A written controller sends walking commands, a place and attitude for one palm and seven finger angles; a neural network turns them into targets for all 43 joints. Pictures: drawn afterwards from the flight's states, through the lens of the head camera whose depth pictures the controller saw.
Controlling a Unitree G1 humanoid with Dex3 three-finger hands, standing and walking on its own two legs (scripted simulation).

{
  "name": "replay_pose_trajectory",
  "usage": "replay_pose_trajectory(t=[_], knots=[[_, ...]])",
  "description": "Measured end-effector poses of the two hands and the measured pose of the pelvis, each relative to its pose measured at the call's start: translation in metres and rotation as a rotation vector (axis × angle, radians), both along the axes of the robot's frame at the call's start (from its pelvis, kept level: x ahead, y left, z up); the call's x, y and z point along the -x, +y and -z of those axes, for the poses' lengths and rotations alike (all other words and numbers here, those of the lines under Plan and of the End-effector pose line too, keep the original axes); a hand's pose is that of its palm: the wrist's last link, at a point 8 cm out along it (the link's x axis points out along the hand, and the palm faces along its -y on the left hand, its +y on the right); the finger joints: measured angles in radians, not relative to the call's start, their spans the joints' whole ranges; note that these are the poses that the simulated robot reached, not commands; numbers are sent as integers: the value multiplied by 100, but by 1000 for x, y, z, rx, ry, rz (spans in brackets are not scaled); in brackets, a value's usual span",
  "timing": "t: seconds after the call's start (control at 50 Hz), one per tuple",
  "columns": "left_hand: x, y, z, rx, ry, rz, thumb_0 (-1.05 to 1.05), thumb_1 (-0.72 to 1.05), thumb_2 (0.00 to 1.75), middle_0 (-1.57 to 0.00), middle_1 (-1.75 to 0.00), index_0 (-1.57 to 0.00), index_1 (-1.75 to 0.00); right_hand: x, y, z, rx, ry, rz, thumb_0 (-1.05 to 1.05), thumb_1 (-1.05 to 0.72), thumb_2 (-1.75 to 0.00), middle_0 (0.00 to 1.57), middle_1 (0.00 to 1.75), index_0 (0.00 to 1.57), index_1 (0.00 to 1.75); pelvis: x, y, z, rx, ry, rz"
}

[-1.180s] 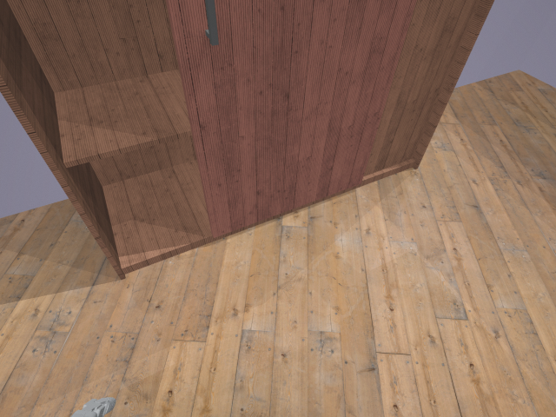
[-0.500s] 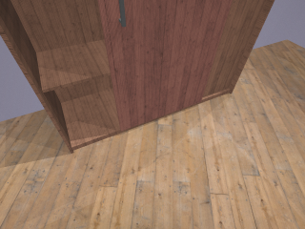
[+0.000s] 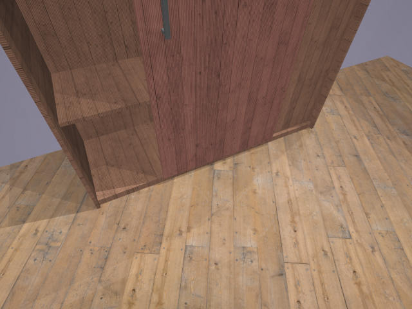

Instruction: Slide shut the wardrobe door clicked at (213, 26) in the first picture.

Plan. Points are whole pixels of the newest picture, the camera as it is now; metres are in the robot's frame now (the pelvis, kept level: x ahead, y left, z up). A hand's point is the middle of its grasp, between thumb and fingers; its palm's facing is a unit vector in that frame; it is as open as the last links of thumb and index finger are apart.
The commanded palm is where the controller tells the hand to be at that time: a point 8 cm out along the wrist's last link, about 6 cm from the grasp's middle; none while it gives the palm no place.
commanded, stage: look at it before walking up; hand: right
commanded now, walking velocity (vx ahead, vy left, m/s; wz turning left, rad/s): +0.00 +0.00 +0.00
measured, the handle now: out of the picture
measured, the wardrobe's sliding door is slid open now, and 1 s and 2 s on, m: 0.38 0.38 0.38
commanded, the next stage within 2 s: turn to face it in 0.26 s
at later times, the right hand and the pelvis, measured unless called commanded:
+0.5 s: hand out of the picture +0.07 -0.25 -0.16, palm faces -0.04 +0.94 -0.34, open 7.4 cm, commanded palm none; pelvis +0.00 +0.00 +0.00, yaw +2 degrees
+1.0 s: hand out of the picture +0.06 -0.16 -0.17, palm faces -0.22 +0.94 -0.24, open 7.4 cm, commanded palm none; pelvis -0.02 +0.02 -0.01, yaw +17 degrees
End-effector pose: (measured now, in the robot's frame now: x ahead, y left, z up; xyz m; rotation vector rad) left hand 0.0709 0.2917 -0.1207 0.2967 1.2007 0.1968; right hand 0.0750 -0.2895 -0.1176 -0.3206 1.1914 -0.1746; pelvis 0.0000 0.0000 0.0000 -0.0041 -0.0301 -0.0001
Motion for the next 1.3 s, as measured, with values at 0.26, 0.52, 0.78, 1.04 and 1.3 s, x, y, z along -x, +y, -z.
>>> replay_pose_trajectory(t=[0.26, 0.52, 0.78, 1.04, 1.3], knots=[[1, 0, 0, -5, 20, 2, 0, 90, 90, -21, -30, -20, -30, 10, -3, 2, 1, 36, 14, 1, -90, -89, 20, 30, 21, 30, -2, -1, -1, 0, 4, 2], [-3, -5, 3, 3, -20, -31, 0, 90, 90, -21, -30, -20, -30, 9, 1, 6, 5, 53, 7, 1, -90, -89, 20, 30, 21, 30, -1, -1, 3, 3, 8, -43], [51, -11, 50, 121, -11, -200, 0, 90, 90, -21, -30, -20, -30, 15, 64, 30, -49, 88, -96, 1, -90, -89, 20, 30, 21, 30, 17, 21, 29, 20, 3, -188], [88, -10, 19, 87, -23, -335, 0, 91, 90, -20, -30, -20, -30, 7, 79, 15, -86, 110, -183, 1, -90, -89, 20, 30, 21, 30, 23, 13, 5, 28, 47, -314], [136, -74, -3, 10, -55, -451, 0, 91, 90, -20, -30, -20, -30, -57, 30, 29, -104, 46, -324, 1, -90, -89, 20, 30, 20, 30, 24, -40, 6, -17, 48, -421]])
